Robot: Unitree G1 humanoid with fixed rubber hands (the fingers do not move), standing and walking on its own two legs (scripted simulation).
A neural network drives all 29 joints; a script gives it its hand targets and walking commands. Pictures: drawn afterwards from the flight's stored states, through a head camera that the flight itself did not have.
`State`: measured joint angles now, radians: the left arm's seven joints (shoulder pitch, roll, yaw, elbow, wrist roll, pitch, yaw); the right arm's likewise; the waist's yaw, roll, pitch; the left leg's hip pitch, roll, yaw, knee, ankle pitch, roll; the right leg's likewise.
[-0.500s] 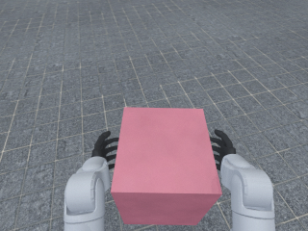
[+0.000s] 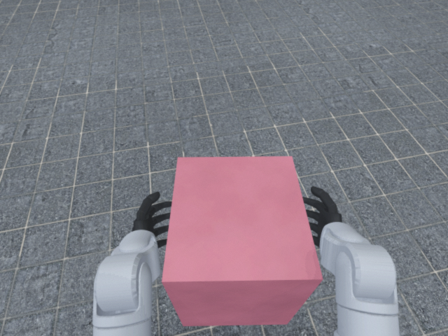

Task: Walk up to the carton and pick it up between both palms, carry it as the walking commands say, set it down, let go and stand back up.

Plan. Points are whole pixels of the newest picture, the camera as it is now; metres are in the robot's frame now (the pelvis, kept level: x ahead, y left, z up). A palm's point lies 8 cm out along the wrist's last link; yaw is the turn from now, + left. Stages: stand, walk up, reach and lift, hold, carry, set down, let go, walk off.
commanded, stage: carry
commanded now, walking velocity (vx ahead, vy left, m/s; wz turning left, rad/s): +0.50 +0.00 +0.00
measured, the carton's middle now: (235, 245) +0.29 +0.00 -0.02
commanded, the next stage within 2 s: none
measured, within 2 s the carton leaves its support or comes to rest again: neither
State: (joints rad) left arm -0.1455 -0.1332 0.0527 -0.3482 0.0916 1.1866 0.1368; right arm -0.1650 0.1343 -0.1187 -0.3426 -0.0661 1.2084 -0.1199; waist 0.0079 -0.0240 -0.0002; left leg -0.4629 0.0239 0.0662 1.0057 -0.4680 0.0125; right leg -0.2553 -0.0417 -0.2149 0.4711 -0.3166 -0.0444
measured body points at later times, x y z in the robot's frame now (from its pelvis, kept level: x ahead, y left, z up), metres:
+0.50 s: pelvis +0.35 +0.01 +0.00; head +0.37 +0.01 +0.45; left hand +0.64 +0.14 +0.07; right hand +0.62 -0.16 +0.07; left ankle +0.23 +0.11 -0.74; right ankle +0.45 -0.11 -0.72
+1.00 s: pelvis +0.67 +0.01 -0.01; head +0.71 +0.02 +0.44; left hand +0.96 +0.16 +0.05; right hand +0.96 -0.14 +0.06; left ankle +0.70 +0.10 -0.74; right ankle +0.54 -0.09 -0.66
